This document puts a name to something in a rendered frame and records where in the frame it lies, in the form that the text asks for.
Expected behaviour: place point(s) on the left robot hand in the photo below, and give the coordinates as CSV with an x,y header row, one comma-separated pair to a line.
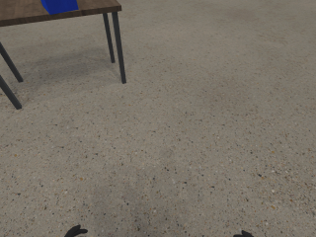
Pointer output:
x,y
75,230

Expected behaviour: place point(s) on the table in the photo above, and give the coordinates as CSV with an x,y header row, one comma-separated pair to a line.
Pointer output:
x,y
18,12

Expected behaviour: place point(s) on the carton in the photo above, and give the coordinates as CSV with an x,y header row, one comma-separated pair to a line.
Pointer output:
x,y
59,6

